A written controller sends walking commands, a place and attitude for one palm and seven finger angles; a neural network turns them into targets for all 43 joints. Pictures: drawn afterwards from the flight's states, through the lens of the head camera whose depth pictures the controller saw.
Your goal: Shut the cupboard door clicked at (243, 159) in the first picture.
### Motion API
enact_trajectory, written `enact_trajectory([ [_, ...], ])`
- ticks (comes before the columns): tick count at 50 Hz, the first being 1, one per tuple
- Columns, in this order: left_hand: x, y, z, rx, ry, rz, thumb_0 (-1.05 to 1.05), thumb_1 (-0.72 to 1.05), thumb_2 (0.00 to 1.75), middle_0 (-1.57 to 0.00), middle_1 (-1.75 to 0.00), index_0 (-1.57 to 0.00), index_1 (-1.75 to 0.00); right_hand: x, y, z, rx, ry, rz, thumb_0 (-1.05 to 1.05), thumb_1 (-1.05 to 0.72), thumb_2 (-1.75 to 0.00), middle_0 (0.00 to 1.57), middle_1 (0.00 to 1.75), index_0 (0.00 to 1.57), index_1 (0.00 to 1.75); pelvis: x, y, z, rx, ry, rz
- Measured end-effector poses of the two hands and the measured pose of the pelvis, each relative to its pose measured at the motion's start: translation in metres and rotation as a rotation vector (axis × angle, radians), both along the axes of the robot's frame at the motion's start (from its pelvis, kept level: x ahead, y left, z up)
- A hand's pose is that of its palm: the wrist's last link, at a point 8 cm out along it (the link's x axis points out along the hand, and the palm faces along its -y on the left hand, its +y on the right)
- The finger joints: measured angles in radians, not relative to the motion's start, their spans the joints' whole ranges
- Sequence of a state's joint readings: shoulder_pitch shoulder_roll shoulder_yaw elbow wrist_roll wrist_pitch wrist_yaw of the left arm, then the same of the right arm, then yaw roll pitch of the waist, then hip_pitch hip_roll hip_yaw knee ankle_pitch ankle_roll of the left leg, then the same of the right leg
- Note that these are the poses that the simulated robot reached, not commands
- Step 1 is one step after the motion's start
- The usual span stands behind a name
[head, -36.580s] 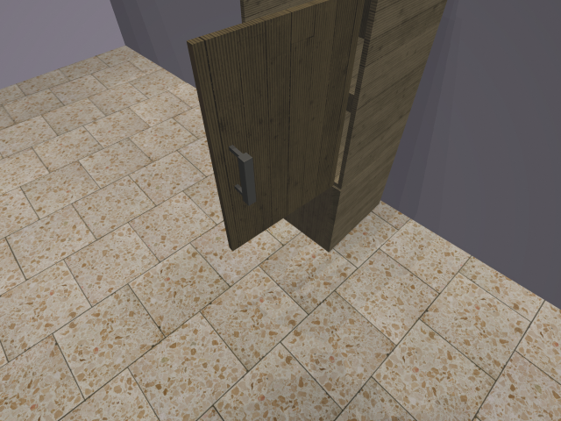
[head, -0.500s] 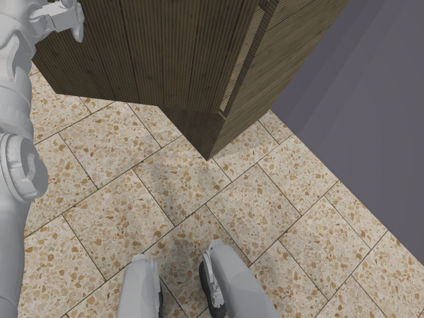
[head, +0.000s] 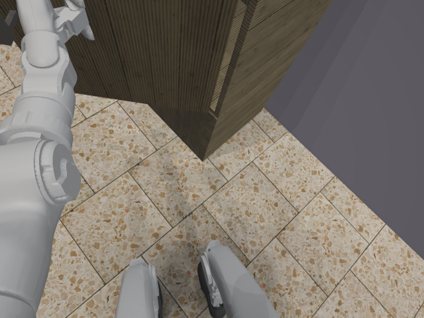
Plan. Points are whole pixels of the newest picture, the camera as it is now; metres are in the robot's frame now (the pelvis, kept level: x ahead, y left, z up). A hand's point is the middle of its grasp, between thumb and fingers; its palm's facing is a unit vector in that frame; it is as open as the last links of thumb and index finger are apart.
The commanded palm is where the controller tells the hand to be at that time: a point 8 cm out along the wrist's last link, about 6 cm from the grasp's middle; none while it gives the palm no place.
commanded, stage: pull the fist back off the door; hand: left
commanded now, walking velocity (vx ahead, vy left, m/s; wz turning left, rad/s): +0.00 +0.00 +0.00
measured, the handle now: out of the picture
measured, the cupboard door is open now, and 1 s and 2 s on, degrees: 41 41 41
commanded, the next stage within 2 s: draw the hand back to the body in 0.52 s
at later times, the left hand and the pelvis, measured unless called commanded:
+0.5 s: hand (73, 56) +0.54 +0.11 +0.08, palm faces +0.08 -1.00 -0.02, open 3.1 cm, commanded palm +0.51 +0.15 +0.09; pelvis +0.03 +0.00 +0.03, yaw +1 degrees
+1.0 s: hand (15, 85) +0.45 +0.15 +0.15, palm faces +0.11 -0.99 -0.03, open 3.1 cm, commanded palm +0.40 +0.20 +0.16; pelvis +0.03 +0.00 +0.08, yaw +1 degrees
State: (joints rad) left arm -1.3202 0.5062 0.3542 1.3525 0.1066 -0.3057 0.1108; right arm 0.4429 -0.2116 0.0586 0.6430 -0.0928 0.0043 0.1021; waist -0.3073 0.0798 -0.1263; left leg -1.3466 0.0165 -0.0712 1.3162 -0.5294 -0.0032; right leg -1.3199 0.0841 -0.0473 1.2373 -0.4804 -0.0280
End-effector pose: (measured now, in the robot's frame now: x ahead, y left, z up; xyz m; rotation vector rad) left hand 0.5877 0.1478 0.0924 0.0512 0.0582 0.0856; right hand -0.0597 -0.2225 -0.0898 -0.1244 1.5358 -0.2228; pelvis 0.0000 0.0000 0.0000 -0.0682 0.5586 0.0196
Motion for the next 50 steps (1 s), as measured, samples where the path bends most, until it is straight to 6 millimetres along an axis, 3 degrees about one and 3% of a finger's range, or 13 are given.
enact_trajectory([
  [5,-0.008,0.000,0.002,-0.026,-0.006,0.012,0.02,0.90,0.91,-1.30,-1.50,-1.30,-1.50,-0.003,0.003,0.009,0.022,0.013,-0.020,0.00,-0.91,-0.90,0.20,0.30,0.20,0.30,0.008,0.000,0.011,0.015,-0.018,-0.015],
  [10,-0.021,0.005,0.000,-0.013,-0.010,0.016,0.02,0.90,0.91,-1.30,-1.50,-1.29,-1.50,0.006,-0.005,0.015,0.019,0.009,-0.012,0.00,-0.91,-0.90,0.20,0.30,0.20,0.30,0.016,0.000,0.020,0.026,-0.041,-0.019],
  [21,-0.060,0.017,-0.008,-0.033,-0.048,0.008,0.02,0.90,0.90,-1.30,-1.50,-1.30,-1.50,0.072,-0.035,0.020,-0.052,-0.095,0.070,0.00,-0.91,-0.90,0.20,0.30,0.20,0.30,0.028,0.002,0.030,0.034,-0.085,0.000],
  [29,-0.082,0.018,-0.007,-0.022,-0.049,-0.005,0.02,0.90,0.90,-1.30,-1.50,-1.30,-1.50,0.123,-0.036,0.018,-0.061,-0.209,0.125,0.00,-0.91,-0.90,0.20,0.30,0.20,0.30,0.028,0.003,0.033,0.036,-0.119,0.017],
  [37,-0.082,0.018,0.007,-0.031,-0.098,-0.001,0.02,0.90,0.90,-1.30,-1.50,-1.30,-1.50,0.133,-0.026,0.011,-0.041,-0.255,0.118,0.00,-0.91,-0.90,0.20,0.30,0.20,0.30,0.024,0.004,0.031,0.040,-0.124,0.008],
  [44,-0.127,0.041,0.028,-0.003,-0.067,0.006,0.02,0.90,0.90,-1.30,-1.50,-1.29,-1.50,0.127,-0.010,0.026,0.030,-0.272,0.057,0.00,-0.91,-0.90,0.20,0.30,0.20,0.30,0.030,0.005,0.056,0.053,-0.208,-0.018],
  [50,-0.169,0.058,0.058,-0.010,-0.106,0.021,0.02,0.90,0.90,-1.30,-1.50,-1.30,-1.50,0.143,-0.010,0.049,0.017,-0.347,0.087,0.00,-0.91,-0.90,0.20,0.30,0.20,0.30,0.033,0.003,0.076,0.055,-0.288,0.000],
])
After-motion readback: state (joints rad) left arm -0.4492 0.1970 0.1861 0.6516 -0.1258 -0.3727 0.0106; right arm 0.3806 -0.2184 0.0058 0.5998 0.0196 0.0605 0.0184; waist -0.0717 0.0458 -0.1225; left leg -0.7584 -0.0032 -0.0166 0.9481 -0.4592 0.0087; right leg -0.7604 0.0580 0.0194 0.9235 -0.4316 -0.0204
